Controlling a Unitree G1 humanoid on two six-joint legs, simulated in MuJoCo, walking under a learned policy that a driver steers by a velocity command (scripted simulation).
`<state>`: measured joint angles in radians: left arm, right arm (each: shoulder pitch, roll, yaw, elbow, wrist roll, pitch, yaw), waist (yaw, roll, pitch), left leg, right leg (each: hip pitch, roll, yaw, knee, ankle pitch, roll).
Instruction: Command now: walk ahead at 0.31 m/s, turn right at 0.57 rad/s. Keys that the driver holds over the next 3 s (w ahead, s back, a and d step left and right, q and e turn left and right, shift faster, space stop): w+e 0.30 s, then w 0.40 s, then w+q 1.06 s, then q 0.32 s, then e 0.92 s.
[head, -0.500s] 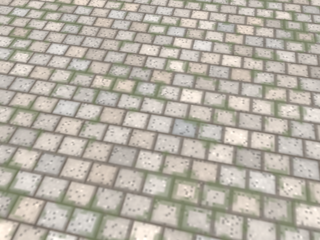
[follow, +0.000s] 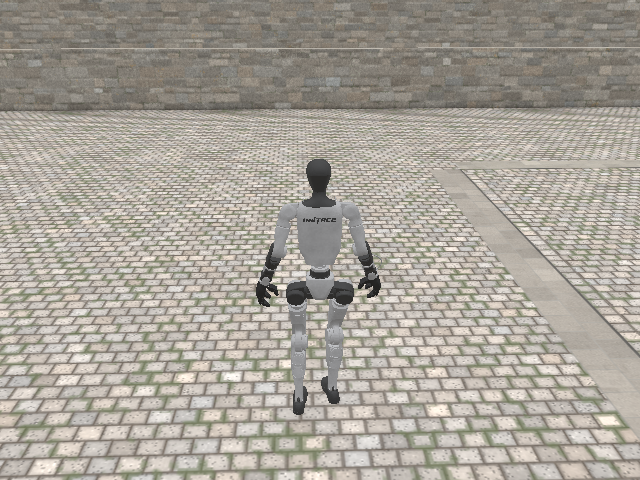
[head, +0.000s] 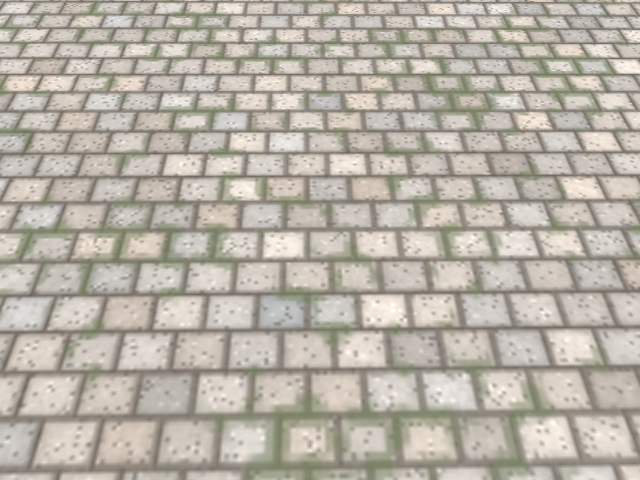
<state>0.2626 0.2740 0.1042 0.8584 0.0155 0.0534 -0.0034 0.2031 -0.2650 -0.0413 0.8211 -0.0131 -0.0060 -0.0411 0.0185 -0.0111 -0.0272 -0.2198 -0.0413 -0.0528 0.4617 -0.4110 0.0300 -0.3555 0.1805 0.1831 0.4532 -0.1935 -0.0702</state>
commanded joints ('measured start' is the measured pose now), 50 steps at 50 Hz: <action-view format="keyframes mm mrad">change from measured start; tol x32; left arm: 1 -68 14 -3 -118 -14 -31 7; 19 -362 25 -49 -211 29 -53 -92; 26 233 250 19 -46 16 -82 -5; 50 121 146 -46 93 20 -128 40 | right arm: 1 129 -240 -53 -30 -16 -17 -33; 25 303 6 14 25 24 -71 53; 45 -176 -22 1 -74 -13 -36 91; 50 167 -100 -39 22 -31 -48 72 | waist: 1 -63 245 17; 50 -147 -55 -71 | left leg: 1 318 462 -532 -385 -322 126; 23 205 286 217 123 1096 73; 26 -433 62 57 867 -94 9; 45 -386 81 131 165 418 59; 50 55 -48 166 44 242 171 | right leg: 1 -452 11 -42 369 -338 42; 8 -455 -157 -102 668 -1 78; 19 -287 -185 -280 210 -17 26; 23 220 -71 -329 29 -1 -85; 25 846 -569 346 -31 -111 -240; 31 269 -378 3 -241 281 -144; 44 377 -380 -242 -352 496 -91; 50 416 -383 -345 304 961 -33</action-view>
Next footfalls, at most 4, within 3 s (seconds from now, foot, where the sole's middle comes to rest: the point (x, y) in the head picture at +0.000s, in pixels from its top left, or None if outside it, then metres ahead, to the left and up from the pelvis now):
0.48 right None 0.26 -0.18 -0.78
1.00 left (389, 442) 0.61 -0.11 -0.78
1.52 right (456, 329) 0.90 -0.30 -0.78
2.02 left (348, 273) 1.07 -0.03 -0.78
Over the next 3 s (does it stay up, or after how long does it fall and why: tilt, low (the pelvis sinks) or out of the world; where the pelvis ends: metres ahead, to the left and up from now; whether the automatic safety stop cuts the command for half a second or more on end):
stays up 1.02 -0.13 -0.01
